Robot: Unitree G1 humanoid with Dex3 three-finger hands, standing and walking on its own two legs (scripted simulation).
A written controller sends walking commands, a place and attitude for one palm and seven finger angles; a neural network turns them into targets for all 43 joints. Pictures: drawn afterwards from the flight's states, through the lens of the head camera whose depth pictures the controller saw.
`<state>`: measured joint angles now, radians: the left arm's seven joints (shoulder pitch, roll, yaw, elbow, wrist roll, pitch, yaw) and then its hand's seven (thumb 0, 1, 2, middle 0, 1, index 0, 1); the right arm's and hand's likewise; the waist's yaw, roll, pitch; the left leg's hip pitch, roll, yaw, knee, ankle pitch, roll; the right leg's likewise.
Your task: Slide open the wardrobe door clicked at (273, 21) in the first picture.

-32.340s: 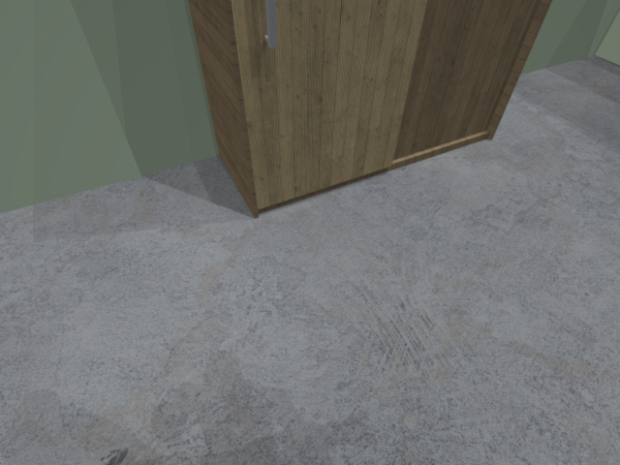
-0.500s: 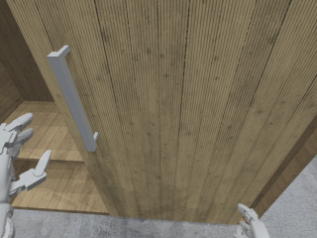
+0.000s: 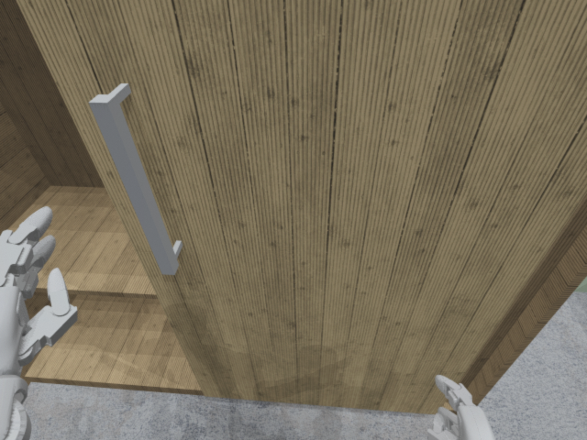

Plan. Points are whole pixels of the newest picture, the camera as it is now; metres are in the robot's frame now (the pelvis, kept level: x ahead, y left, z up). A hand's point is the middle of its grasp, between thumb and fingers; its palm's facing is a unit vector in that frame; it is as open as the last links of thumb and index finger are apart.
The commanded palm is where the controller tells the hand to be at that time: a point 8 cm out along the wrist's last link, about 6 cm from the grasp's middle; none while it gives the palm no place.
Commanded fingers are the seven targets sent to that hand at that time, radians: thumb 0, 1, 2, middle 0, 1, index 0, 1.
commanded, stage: step back with the hand held close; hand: left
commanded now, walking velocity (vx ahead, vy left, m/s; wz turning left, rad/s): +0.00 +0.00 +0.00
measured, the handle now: (149, 191) +0.40 +0.28 +0.15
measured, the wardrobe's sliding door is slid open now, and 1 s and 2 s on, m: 0.64 0.64 0.64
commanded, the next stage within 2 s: stop stepping back and stand still in 1.20 s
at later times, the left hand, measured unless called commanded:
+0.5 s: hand (20, 333) +0.15 +0.30 +0.16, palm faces +0.39 -0.77 -0.50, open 7.4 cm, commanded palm +0.10 +0.33 +0.17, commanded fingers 0.00 0.90 0.90 -0.20 -0.30 -0.20 -0.30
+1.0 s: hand out of the picture +0.09 +0.30 +0.17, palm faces +0.45 -0.79 -0.41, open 7.4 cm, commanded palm +0.02 +0.34 +0.17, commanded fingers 0.00 0.90 0.90 -0.20 -0.30 -0.20 -0.30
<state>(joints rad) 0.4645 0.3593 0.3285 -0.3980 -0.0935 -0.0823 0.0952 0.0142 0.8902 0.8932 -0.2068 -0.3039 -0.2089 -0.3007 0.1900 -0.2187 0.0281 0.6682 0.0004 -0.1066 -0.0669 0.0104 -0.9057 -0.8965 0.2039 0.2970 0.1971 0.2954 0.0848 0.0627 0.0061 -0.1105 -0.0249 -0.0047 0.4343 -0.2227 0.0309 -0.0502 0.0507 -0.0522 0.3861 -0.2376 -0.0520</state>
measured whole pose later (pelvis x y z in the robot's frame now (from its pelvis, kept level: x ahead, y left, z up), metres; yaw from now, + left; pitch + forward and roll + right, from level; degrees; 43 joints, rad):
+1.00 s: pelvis -0.11 +0.04 -0.02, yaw +3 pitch -1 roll -3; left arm 0.46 0.44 0.43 -0.58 -0.02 -0.27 0.13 0.01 0.89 0.89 -0.21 -0.30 -0.21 -0.30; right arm 0.19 -0.22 0.00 0.59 -0.01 -0.09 -0.05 0.01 -0.90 -0.90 0.21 0.30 0.20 0.30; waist 0.01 -0.04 0.06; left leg -0.50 -0.05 0.00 0.67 -0.30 0.04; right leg -0.39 0.05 0.00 0.57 -0.16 0.00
